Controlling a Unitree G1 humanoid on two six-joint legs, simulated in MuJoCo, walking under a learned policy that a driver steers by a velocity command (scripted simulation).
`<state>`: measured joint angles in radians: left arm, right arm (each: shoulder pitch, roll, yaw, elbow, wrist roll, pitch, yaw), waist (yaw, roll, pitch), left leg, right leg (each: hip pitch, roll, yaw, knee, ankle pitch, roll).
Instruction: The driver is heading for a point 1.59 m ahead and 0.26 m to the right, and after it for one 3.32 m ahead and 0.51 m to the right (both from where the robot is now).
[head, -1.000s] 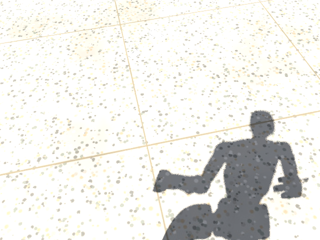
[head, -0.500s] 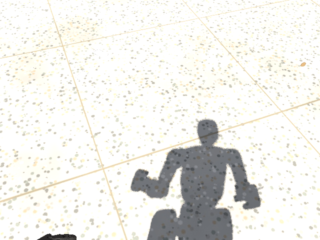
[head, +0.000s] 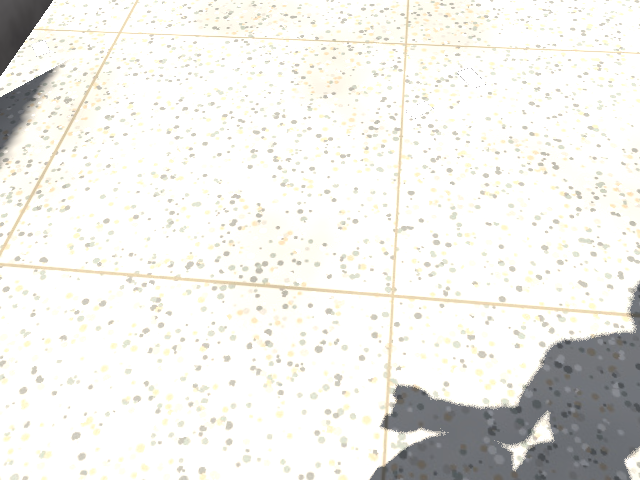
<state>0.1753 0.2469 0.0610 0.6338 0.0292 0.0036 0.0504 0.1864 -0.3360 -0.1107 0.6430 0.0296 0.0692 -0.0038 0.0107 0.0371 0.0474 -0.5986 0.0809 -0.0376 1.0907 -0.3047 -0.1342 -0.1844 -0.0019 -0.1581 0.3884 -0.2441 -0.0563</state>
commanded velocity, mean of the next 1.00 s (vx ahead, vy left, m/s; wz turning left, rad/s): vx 0.04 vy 0.00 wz -0.29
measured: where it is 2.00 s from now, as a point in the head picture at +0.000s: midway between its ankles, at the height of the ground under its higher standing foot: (420, 371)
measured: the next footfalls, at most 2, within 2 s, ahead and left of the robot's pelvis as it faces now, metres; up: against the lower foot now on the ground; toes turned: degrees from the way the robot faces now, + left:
left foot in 0.22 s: +0.04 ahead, +0.17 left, +0.00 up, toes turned +13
right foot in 0.74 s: +0.05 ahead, -0.08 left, +0.00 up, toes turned -16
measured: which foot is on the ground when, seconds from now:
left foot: up 0.00-0.20, down 0.22-0.74, up 0.76-1.00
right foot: down 0.00-0.22, up 0.24-0.72, down 0.74-1.00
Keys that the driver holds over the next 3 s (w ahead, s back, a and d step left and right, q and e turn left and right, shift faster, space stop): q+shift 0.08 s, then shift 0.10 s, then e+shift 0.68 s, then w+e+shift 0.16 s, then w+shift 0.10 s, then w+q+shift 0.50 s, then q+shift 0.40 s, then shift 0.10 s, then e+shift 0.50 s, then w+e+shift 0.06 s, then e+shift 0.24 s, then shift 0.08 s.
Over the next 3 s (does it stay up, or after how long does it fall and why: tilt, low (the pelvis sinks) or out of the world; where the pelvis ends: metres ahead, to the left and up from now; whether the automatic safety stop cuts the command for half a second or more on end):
stays up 0.88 -0.19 -0.01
